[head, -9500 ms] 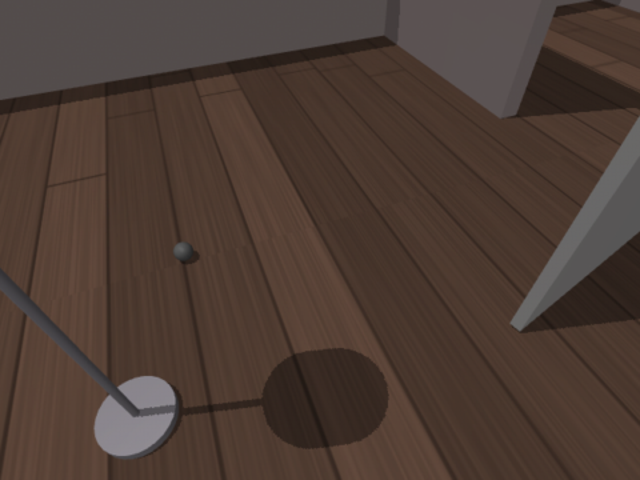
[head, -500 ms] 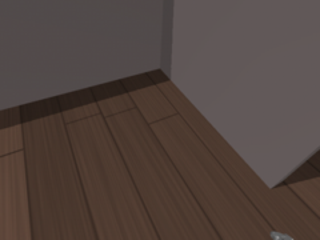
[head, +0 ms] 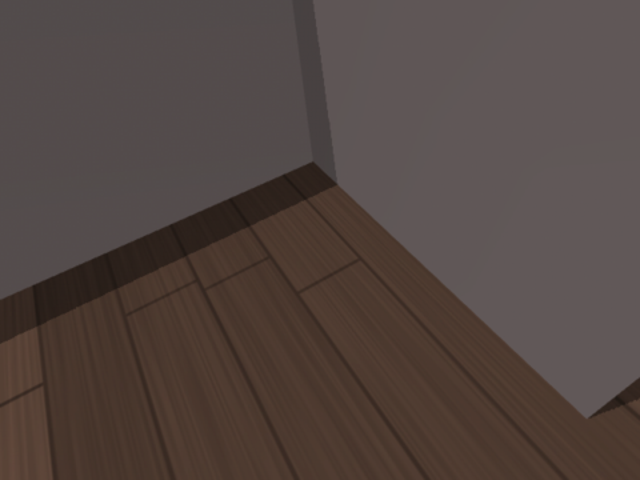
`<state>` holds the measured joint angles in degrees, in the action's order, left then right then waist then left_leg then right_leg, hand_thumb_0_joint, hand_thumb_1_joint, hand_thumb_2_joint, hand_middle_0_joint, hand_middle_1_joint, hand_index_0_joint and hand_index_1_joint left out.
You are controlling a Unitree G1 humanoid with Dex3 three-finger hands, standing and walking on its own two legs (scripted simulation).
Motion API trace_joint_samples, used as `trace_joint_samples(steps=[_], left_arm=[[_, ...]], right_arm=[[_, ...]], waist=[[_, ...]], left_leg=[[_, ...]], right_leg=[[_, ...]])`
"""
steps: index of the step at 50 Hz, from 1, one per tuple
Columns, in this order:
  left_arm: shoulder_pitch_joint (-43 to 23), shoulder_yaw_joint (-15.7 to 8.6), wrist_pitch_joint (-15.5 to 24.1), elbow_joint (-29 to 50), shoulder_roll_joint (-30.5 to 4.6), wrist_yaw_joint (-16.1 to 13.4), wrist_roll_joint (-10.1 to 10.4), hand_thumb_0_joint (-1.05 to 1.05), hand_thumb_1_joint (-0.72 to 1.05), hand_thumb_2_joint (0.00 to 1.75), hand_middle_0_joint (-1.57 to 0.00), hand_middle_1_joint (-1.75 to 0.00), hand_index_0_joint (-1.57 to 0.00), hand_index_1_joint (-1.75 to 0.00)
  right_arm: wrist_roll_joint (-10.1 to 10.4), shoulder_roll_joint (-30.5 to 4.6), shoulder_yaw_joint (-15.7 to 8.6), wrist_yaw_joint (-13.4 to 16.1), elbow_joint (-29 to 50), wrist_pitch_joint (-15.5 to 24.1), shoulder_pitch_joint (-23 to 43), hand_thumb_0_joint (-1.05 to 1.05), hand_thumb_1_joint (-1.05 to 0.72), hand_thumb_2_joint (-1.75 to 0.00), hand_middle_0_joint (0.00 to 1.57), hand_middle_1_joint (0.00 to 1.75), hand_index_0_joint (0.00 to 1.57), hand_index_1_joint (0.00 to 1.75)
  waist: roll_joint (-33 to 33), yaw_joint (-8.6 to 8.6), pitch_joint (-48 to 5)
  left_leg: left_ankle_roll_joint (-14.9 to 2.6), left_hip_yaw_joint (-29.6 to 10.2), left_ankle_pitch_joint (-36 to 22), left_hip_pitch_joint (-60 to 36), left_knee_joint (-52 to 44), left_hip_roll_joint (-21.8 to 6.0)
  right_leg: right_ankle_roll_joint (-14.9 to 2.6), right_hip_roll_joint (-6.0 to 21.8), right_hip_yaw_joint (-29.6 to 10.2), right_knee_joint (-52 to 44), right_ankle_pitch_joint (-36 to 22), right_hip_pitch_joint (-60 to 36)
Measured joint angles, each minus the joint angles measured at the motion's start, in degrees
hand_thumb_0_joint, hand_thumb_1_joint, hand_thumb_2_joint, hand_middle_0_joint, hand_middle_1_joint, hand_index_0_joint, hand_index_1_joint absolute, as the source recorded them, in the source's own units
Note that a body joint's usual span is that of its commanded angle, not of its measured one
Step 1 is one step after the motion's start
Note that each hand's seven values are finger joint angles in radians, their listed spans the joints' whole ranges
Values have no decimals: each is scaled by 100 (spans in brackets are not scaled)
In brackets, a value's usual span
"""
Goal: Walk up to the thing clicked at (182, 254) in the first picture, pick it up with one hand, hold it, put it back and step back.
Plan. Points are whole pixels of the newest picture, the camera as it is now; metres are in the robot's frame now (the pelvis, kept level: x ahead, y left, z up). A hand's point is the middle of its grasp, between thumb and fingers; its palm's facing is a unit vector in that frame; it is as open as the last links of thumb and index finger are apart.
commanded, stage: walk up
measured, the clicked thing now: out of the picture -0.95 +0.82 -0.73
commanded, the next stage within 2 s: none
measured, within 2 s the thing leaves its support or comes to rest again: neither
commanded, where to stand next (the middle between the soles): +0.39 +0.04 m, yaw +1 degrees
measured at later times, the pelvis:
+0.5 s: pelvis +0.19 +0.04 +0.01, yaw +15 degrees
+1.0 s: pelvis +0.36 -0.03 +0.00, yaw +37 degrees
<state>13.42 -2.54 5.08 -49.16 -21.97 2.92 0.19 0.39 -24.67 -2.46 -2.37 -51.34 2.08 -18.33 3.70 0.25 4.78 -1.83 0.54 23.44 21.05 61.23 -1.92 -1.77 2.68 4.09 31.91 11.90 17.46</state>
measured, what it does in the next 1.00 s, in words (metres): walks ahead, turning left: left foot, then right foot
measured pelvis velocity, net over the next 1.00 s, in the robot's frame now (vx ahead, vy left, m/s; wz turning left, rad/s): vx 0.36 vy -0.03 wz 0.65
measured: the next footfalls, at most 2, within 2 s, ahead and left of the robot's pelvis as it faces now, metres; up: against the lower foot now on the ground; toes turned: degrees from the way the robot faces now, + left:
left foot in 0.30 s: +0.23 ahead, +0.17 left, +0.00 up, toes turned +15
right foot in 0.76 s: +0.51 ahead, -0.06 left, +0.00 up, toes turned +26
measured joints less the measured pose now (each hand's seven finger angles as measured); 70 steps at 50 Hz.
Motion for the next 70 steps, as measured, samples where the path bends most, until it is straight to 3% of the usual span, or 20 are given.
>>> trace_joint_samples(steps=[5,8,12,15,16,18,20,22,30,36,38,39,41,44,52,58,60,62,65,70], left_arm=[[223,44,-62,45,21,1,-53,0,90,90,-21,-30,-21,-30],[140,6,-221,87,-29,38,-91,0,90,90,-21,-30,-21,-30],[24,-47,-301,157,-108,108,-134,1,90,90,-21,-30,-21,-30],[38,-39,-400,151,-191,159,-188,1,90,90,-21,-30,-21,-30],[20,-39,-459,120,-249,161,-207,1,90,90,-21,-30,-21,-30],[-169,-18,-645,-6,-298,116,-221,1,90,90,-21,-30,-20,-30],[-349,55,-677,-10,-327,114,-220,1,90,90,-21,-30,-20,-30],[-463,88,-629,68,-335,153,-176,1,90,90,-21,-30,-20,-30],[-509,-29,-858,243,-400,360,-212,1,90,90,-21,-30,-20,-30],[-629,-149,-860,134,-425,216,-92,1,90,90,-21,-30,-20,-30],[-656,-162,-764,146,-377,131,-81,1,90,90,-21,-30,-20,-30],[-687,-167,-728,154,-273,73,-106,1,90,90,-21,-30,-20,-30],[-752,-92,-736,208,-111,32,-136,0,90,90,-20,-30,-20,-30],[-761,32,-729,282,98,11,-131,0,90,90,-21,-30,-20,-30],[-693,74,-693,375,75,-50,-97,0,90,90,-21,-30,-20,-30],[-753,23,-769,397,-151,-65,-92,1,90,90,-21,-30,-21,-30],[-761,-34,-813,347,-233,-90,-54,1,90,90,-21,-30,-20,-30],[-774,-61,-878,258,-227,-121,-26,1,90,90,-21,-30,-20,-30],[-757,-68,-853,255,-222,-133,12,1,90,90,-21,-30,-20,-30],[-640,-74,-736,335,-186,-197,-6,1,90,90,-21,-30,-20,-30]], right_arm=[[-49,6,-72,-133,59,-28,135,1,-91,-90,20,30,20,29],[-39,62,-58,-277,-35,-204,127,1,-91,-90,20,30,20,29],[-37,88,-40,-381,-124,-242,142,1,-91,-90,20,30,20,29],[-63,30,-86,-337,-78,-148,82,1,-90,-90,20,30,20,29],[-89,36,-127,-261,-53,-87,92,1,-90,-90,21,30,20,29],[-102,104,-147,-97,5,-3,110,1,-90,-90,20,30,20,29],[-55,201,-85,-6,2,30,102,1,-91,-90,20,30,20,29],[-48,290,4,68,7,50,23,1,-91,-90,20,30,20,29],[-52,398,95,228,-71,50,-430,1,-90,-90,21,30,21,30],[-105,256,49,287,68,-76,-365,1,-90,-90,21,30,21,30],[-84,148,27,341,155,-154,-260,1,-90,-90,21,30,21,30],[-78,71,-1,386,160,-217,-104,1,-90,-90,21,30,21,30],[-88,12,-33,493,198,-297,182,1,-90,-90,21,30,20,30],[-52,-83,-35,445,314,-288,482,1,-91,-90,20,30,20,29],[-64,9,-3,114,563,-400,900,1,-91,-90,20,30,20,29],[-88,115,-37,-59,736,-470,867,1,-91,-90,20,30,20,29],[-121,194,-44,-59,778,-477,855,1,-91,-90,20,30,20,29],[-143,219,-40,-53,855,-495,801,1,-91,-90,20,30,20,29],[-124,241,-24,27,915,-548,710,1,-90,-90,21,30,20,29],[-196,208,-108,37,1081,-555,615,1,-90,-90,21,30,20,30]], waist=[[46,38,-81],[-100,74,-149],[-364,158,-220],[-557,148,-366],[-701,97,-375],[-875,-62,-305],[-958,-137,-158],[-1008,-174,-26],[-972,-147,-46],[-851,-104,0],[-743,-53,23],[-584,-40,89],[-479,-48,214],[-411,55,317],[-441,191,414],[-630,177,342],[-857,198,379],[-810,59,374],[-753,-38,370],[-477,-66,316]], left_leg=[[146,-69,-610,638,-809,-250],[233,141,-1001,825,-1410,-380],[181,386,-1453,616,-2394,-423],[71,599,-1259,137,-2798,-261],[16,639,-1256,85,-2713,-118],[-42,572,-1008,124,-2391,77],[-78,454,-1016,-111,-2612,173],[-36,304,-1158,-453,-3049,242],[94,-378,-1079,-1366,-3849,330],[451,-914,-473,-1391,-3345,306],[493,-1092,-84,-1164,-2758,304],[371,-1121,198,-936,-2242,263],[195,-819,648,-387,-1149,340],[106,-311,534,185,-308,376],[164,160,-201,459,-1109,82],[17,342,-480,38,-1989,34],[3,340,-524,64,-1904,234],[-23,92,-569,168,-1865,337],[-1,-239,-856,154,-2199,539],[100,-751,-1225,207,-2560,768]], right_leg=[[9,-71,118,-442,86,-483],[61,-2,346,-682,197,-822],[208,148,572,-619,552,-1129],[199,375,643,129,1248,-1089],[116,518,520,774,1453,-898],[101,343,-56,2235,1777,-311],[126,105,-332,3066,1642,249],[162,50,-408,3146,1289,672],[396,228,-772,1996,77,1359],[268,178,-788,585,-171,922],[229,93,-710,123,-413,626],[260,40,-585,296,-290,671],[241,153,-362,492,-75,677],[152,294,-113,294,-55,473],[-48,377,809,260,239,14],[-20,697,1419,1107,824,207],[124,874,1253,1579,1301,371],[260,507,636,2142,1973,584],[307,183,77,2679,1870,752],[260,-164,-325,1827,1779,403]])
